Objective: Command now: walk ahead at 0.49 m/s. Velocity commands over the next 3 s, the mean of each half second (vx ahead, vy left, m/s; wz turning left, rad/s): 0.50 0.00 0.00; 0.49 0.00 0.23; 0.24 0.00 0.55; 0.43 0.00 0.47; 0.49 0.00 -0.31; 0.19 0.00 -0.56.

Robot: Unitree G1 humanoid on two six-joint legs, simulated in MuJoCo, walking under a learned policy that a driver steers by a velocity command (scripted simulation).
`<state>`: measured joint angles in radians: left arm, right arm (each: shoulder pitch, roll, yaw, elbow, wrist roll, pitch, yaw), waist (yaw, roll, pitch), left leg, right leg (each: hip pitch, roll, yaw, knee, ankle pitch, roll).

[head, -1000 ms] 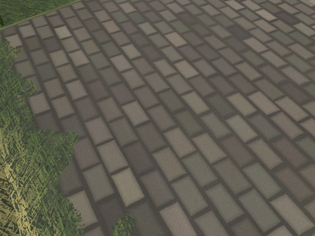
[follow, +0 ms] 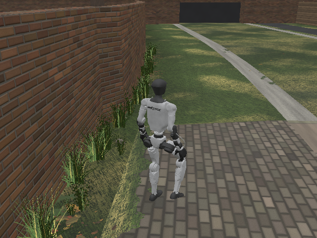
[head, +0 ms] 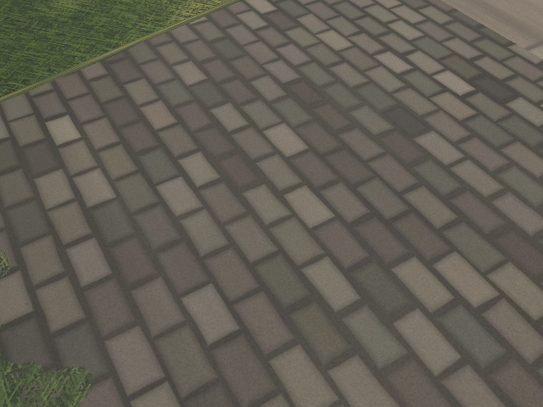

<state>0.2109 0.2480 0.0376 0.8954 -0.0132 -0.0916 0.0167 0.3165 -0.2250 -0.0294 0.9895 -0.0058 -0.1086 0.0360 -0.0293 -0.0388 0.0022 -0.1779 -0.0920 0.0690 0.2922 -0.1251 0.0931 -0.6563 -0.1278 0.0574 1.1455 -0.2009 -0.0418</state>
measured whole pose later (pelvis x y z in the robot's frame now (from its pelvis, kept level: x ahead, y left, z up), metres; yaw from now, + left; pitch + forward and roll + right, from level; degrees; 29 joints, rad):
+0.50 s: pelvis +0.28 -0.09 +0.00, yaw +1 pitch +1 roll +0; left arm 0.28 0.22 0.04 0.91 0.00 -0.11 -0.04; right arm 0.24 -0.28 -0.04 0.94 0.02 -0.09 0.00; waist 0.02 0.04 0.00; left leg -0.56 0.09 -0.03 1.13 -0.25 0.06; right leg -0.23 0.04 -0.07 0.35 -0.15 -0.07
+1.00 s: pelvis +0.55 -0.01 -0.02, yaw +10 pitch +2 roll +0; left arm 0.26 0.25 0.04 0.92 -0.01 -0.13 0.00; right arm 0.16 -0.26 -0.07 0.84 0.01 -0.08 0.04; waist 0.00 -0.01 0.04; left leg -0.40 -0.08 0.02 0.52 -0.15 0.09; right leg -0.36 -0.03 0.02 1.22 -0.39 -0.02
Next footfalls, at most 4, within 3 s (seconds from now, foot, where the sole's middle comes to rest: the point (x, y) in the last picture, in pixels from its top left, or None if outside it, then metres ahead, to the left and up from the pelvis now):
0.30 right None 0.34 -0.17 -0.78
0.88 left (246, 356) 0.65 0.07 -0.78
1.36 right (285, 279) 0.89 -0.04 -0.78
1.88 left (170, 300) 0.83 0.29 -0.78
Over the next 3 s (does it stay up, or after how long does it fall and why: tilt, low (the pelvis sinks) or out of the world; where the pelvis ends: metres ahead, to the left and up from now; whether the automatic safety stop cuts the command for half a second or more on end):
stays up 1.21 0.47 -0.01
